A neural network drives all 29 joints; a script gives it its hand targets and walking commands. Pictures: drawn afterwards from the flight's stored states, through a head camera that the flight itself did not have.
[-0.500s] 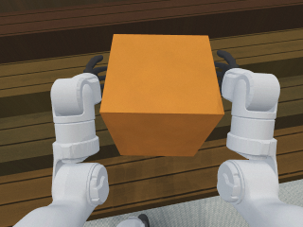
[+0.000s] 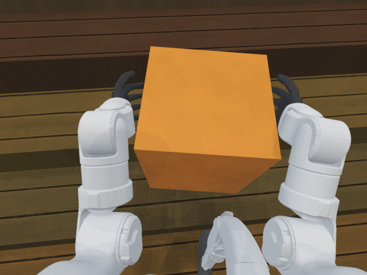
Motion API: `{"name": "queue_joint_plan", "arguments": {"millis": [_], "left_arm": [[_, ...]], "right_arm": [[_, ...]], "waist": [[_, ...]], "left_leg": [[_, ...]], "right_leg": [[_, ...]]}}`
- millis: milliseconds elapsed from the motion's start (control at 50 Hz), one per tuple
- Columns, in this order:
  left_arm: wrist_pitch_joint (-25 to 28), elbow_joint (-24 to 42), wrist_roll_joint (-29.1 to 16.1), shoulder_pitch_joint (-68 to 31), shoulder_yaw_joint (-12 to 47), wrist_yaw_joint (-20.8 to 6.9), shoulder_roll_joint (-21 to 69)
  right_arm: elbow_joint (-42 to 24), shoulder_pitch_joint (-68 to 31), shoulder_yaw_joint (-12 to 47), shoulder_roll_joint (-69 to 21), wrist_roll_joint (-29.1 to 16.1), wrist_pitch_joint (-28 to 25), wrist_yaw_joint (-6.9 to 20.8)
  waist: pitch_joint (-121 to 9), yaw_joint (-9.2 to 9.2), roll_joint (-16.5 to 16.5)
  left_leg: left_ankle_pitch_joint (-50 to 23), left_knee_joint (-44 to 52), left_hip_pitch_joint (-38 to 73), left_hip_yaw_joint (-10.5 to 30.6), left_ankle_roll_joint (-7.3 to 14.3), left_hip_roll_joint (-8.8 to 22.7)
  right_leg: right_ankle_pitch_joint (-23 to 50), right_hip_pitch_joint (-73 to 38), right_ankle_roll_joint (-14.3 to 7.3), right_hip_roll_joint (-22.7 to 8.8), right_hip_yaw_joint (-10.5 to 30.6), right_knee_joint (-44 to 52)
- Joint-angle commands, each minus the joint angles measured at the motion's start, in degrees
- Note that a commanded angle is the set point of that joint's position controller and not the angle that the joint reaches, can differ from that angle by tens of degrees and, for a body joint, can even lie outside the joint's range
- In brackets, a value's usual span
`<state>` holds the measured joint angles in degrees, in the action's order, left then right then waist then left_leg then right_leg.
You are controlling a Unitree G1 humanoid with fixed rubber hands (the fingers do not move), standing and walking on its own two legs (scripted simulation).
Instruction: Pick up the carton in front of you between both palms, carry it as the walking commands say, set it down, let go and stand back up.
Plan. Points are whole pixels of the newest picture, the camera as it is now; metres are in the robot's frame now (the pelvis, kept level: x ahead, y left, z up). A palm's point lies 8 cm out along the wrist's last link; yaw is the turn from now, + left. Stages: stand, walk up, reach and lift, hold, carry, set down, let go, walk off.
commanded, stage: carry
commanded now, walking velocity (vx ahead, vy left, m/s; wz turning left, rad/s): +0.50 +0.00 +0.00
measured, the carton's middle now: (199, 131) +0.40 +0.02 +0.05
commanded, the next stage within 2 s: none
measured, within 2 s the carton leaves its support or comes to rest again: neither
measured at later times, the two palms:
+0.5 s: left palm out of the picture +0.70 +0.14 +0.40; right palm out of the picture +0.68 -0.16 +0.39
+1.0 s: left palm out of the picture +0.98 +0.08 +0.49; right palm out of the picture +1.00 -0.22 +0.50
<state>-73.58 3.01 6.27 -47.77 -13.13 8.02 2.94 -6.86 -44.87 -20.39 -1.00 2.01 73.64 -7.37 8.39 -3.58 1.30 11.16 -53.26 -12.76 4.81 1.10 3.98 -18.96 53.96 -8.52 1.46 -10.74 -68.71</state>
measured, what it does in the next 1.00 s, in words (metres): climbs: left foot 0.17 m higher, then right foot 0.17 m higher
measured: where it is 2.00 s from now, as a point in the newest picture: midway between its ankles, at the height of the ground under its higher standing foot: outside the picture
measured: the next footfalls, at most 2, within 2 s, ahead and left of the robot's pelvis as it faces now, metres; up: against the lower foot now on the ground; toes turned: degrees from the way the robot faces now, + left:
left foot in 0.44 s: +0.46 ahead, +0.09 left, +0.17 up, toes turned +7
right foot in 0.98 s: +0.81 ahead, -0.23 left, +0.34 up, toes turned -6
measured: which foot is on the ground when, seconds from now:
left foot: up 0.00-0.42, down 0.44-1.00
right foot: down 0.00-0.46, up 0.48-0.96, down 0.98-1.00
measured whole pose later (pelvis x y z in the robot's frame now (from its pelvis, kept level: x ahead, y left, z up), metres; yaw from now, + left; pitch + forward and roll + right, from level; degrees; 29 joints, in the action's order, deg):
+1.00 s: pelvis +0.60 -0.11 +0.32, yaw +0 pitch +4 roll -4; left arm -78.6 -21.0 4.6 -57.8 -14.8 7.6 -3.7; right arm 15.2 -54.2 -20.0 1.2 4.8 78.9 -7.0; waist -2.9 -4.4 -0.3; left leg 9.5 -23.7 -0.6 -6.9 -0.5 14.2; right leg -19.4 57.9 -7.4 -2.3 -8.8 -71.3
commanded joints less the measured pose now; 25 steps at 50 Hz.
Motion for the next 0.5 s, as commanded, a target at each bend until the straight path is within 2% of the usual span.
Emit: {"name": "queue_joint_plan", "arguments": {"millis": [0, 20, 40, 60, 80, 100, 120, 140, 160, 180, 200, 220, 240, 260, 280, 300, 320, 340, 360, 380, 400, 420, 440, 460, 480], "left_arm": [[1.31, 8.59, -29.65, -40.67, 41.71, -12.60, 58.92], [1.60, 11.02, -31.53, -43.59, 42.28, -13.28, 61.10], [1.84, 12.55, -33.49, -47.13, 43.34, -13.82, 62.67], [2.00, 12.91, -34.95, -48.67, 44.17, -14.22, 63.61], [2.12, 13.21, -36.17, -49.74, 44.89, -14.54, 64.25], [2.21, 13.21, -37.09, -50.38, 45.22, -14.88, 64.68], [2.23, 13.38, -37.60, -51.29, 45.00, -15.21, 64.34], [2.12, 12.44, -37.73, -51.38, 44.82, -15.55, 64.39], [1.89, 11.37, -37.72, -51.53, 44.16, -15.93, 63.94], [1.49, 9.95, -37.44, -51.52, 43.71, -16.33, 62.92], [1.02, 7.86, -37.09, -51.36, 42.41, -16.72, 61.73], [0.56, 5.56, -37.11, -50.69, 41.15, -17.08, 60.29], [0.27, 2.94, -37.28, -51.00, 39.55, -17.42, 59.10], [-0.23, 0.29, -37.34, -50.89, 37.89, -17.73, 58.15], [-0.82, -2.32, -37.14, -51.52, 36.05, -17.96, 56.45], [-1.41, -4.65, -36.37, -51.87, 34.35, -18.10, 55.21], [-2.13, -6.29, -35.87, -53.03, 32.69, -18.00, 53.96], [-3.07, -8.35, -35.20, -53.78, 29.85, -17.74, 52.58], [-4.10, -10.24, -34.35, -53.26, 28.44, -17.33, 51.14], [-4.92, -11.54, -33.07, -52.67, 26.54, -16.94, 50.60], [-5.48, -12.41, -31.60, -53.47, 24.56, -16.59, 49.95], [-5.82, -13.04, -29.82, -52.77, 22.41, -16.19, 49.68], [-6.01, -13.85, -27.72, -53.86, 20.60, -15.61, 48.31], [-6.09, -15.19, -25.19, -50.03, 18.60, -15.25, 49.34], [-6.06, -17.80, -22.07, -48.53, 16.06, -14.59, 46.52]], "right_arm": [[-2.22, -40.74, 42.19, -55.68, -20.22, 0.57, 13.61], [-2.96, -40.29, 41.31, -56.06, -18.88, 0.30, 13.23], [-3.46, -41.53, 40.64, -55.64, -17.87, 0.06, 12.75], [-2.91, -41.65, 39.63, -54.47, -16.85, -0.17, 12.17], [-2.40, -41.00, 39.45, -54.33, -15.56, -0.55, 11.73], [-1.72, -40.03, 39.03, -53.54, -14.44, -0.85, 11.40], [-0.92, -38.86, 38.94, -53.20, -13.40, -1.18, 11.15], [0.25, -37.77, 38.80, -52.29, -12.48, -1.42, 10.92], [1.91, -36.65, 38.40, -52.12, -11.79, -1.57, 10.68], [3.16, -35.99, 38.07, -51.43, -11.09, -1.51, 10.42], [4.36, -36.11, 37.71, -50.62, -10.68, -1.22, 10.09], [5.46, -35.83, 37.31, -49.26, -9.94, -0.83, 9.56], [7.25, -36.77, 36.36, -47.48, -9.21, -0.34, 9.06], [8.93, -37.66, 35.45, -45.78, -8.47, 0.04, 8.52], [10.38, -38.92, 34.16, -44.23, -8.00, 0.56, 7.94], [11.08, -40.78, 33.61, -42.95, -7.75, 1.25, 7.27], [11.65, -43.67, 33.50, -42.90, -9.01, 2.07, 6.81], [12.99, -45.12, 33.82, -43.56, -10.62, 3.07, 6.51], [14.73, -46.56, 33.56, -44.00, -12.36, 3.95, 6.43], [15.08, -48.78, 34.11, -46.03, -15.06, 4.93, 6.59], [14.53, -52.21, 35.13, -48.82, -17.99, 5.70, 6.93], [14.05, -55.47, 35.25, -51.90, -20.40, 6.05, 7.44], [14.89, -56.43, 35.21, -54.92, -22.23, 5.93, 8.29], [15.91, -54.85, 35.68, -56.23, -24.40, 5.04, 9.26], [17.48, -55.68, 36.68, -61.01, -27.53, 4.86, 10.47]], "waist": [[-68.86, -4.34, -13.40], [-60.85, -4.78, -7.57], [-53.85, -3.96, -4.75], [-49.32, -3.63, -4.62], [-47.23, -3.32, -3.26], [-45.58, -3.41, -2.87], [-44.46, -3.65, -0.09], [-42.87, -3.34, 2.18], [-41.61, -3.55, 2.00], [-41.49, -5.07, -2.12], [-40.77, -4.80, -3.45], [-40.25, -5.62, -5.22], [-38.14, -5.48, -4.65], [-35.94, -3.58, -4.01], [-32.14, -2.93, -4.62], [-30.45, -0.18, -3.70], [-25.62, 0.44, -3.10], [-25.85, 1.36, -4.85], [-29.37, 3.63, -9.50], [-35.55, 5.65, -15.46], [-40.31, 10.12, -19.03], [-43.96, 14.18, -16.91], [-46.04, 16.55, -9.15], [-50.04, 13.56, 13.88], [-52.30, 10.63, 6.69]], "left_leg": [[1.38, -61.30, -20.10, 10.75, 1.45, -12.62], [2.80, -59.75, -26.80, 7.11, 2.07, -10.31], [3.41, -58.29, -34.10, 5.07, 2.65, -8.56], [3.92, -57.12, -37.75, 4.14, 3.41, -7.42], [4.14, -56.27, -39.79, 3.07, 4.16, -6.63], [6.43, -53.71, -42.03, -0.05, 4.60, -5.99], [7.51, -50.10, -43.21, -1.54, 5.18, -4.93], [9.64, -44.98, -43.04, -4.33, 4.75, -4.47], [9.68, -42.54, -44.90, -5.08, 4.97, -4.02], [11.69, -49.86, -49.49, -8.23, 5.73, -5.71], [13.83, -54.35, -56.06, -7.85, 6.23, -4.79], [18.17, -63.10, -64.17, -7.96, 7.30, -4.78], [20.89, -67.90, -70.60, -6.89, 7.72, -3.61], [22.32, -65.56, -70.43, -7.04, 7.78, -2.33], [21.15, -64.59, -70.65, -8.98, 7.24, -1.81], [20.80, -54.48, -60.64, -10.89, 7.29, -0.57], [19.16, -41.64, -50.60, -14.33, 6.57, -0.94], [13.92, -30.09, -33.23, -18.09, 6.93, -3.04], [7.25, -24.20, -21.62, -21.37, 8.01, -6.05], [5.39, -22.23, -15.85, -22.52, 9.17, -8.48], [4.72, -15.94, -10.15, -22.41, 8.49, -9.71], [5.53, -3.32, -2.98, -19.52, 8.16, -12.64], [-2.04, 9.57, 6.99, -5.20, 11.78, -8.11], [-30.08, 26.82, 19.85, 36.20, 26.95, 11.80], [-33.15, 28.37, 18.93, 42.49, 26.96, 13.02]], "right_leg": [[53.89, -75.44, -14.77, -19.08, 51.79, 32.85], [43.86, -71.20, -12.52, -17.06, 46.14, 32.58], [34.29, -69.49, -9.80, -15.85, 43.86, 34.82], [28.21, -68.03, -7.78, -14.07, 41.09, 37.11], [24.98, -68.19, -6.79, -13.59, 38.41, 38.73], [28.42, -69.95, -6.19, -13.70, 35.22, 40.85], [33.44, -71.21, -6.77, -15.28, 33.33, 41.55], [36.97, -69.88, -6.76, -15.36, 30.91, 41.85], [42.53, -71.38, -6.18, -15.71, 29.86, 41.97], [47.19, -73.76, -7.58, -16.59, 29.67, 42.65], [47.36, -77.08, -8.21, -17.31, 29.18, 42.38], [43.30, -80.76, -9.56, -18.80, 30.14, 42.53], [36.84, -82.28, -9.60, -19.36, 30.43, 43.18], [27.71, -77.64, -7.62, -16.74, 28.40, 44.99], [20.50, -73.07, -6.97, -15.82, 26.21, 48.74], [21.17, -63.00, -6.36, -14.97, 22.15, 55.64], [24.26, -52.00, -5.58, -12.30, 16.94, 61.45], [44.37, -39.99, -4.97, -9.84, 7.94, 61.13], [73.86, -37.58, -4.57, -9.64, 4.25, 56.90], [96.41, -42.01, -4.33, -11.87, 3.43, 50.17], [107.39, -46.09, -3.16, -13.33, 2.72, 40.49], [111.46, -49.04, -1.95, -13.40, 2.65, 27.98], [89.40, -43.34, 2.22, -9.55, 6.58, 6.60], [12.73, -18.07, 9.33, 7.49, 9.43, -27.63], [8.49, -17.04, 6.97, 7.80, 20.27, -45.93]]}}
